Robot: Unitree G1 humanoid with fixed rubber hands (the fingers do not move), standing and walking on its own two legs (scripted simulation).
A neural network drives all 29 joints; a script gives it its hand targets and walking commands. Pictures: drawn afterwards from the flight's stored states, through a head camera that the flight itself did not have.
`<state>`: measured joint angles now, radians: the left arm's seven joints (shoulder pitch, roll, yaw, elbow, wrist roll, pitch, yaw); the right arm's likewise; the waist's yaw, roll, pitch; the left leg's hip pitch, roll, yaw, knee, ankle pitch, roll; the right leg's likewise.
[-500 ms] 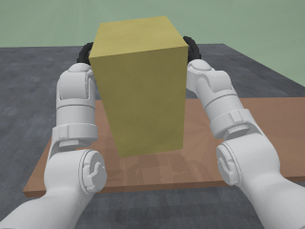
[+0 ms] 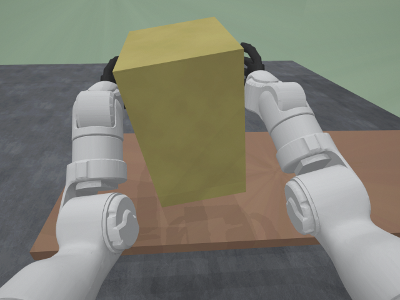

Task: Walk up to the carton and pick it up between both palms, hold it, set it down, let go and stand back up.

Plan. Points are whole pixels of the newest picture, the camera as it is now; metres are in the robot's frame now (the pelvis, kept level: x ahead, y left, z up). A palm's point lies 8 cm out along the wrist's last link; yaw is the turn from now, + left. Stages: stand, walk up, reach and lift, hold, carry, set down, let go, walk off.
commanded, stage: hold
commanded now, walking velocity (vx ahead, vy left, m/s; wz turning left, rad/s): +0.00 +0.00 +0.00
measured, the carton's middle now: (188, 112) +0.37 +0.00 +0.27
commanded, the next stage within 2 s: none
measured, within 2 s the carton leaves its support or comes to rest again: neither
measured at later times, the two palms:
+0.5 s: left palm (110, 91) +0.37 +0.13 +0.31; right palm (254, 81) +0.37 -0.12 +0.33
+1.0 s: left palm (110, 89) +0.37 +0.13 +0.32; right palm (255, 79) +0.36 -0.12 +0.33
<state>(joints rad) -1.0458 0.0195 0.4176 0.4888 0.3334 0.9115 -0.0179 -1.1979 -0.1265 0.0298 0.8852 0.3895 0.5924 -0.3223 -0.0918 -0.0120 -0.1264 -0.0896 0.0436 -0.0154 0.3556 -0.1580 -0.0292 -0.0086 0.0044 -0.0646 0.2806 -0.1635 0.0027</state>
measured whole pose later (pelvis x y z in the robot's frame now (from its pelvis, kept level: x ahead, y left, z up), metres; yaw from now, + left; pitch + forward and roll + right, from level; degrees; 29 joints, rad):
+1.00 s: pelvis +0.00 +0.00 +0.00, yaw +0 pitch -6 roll -1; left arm -1.07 0.03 0.43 0.51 0.34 0.91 -0.02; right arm -1.22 -0.13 0.03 0.90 0.41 0.62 -0.34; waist -0.09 -0.01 -0.15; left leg -0.10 0.05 -0.02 0.37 -0.16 -0.03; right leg -0.02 0.01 -0.06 0.29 -0.17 0.00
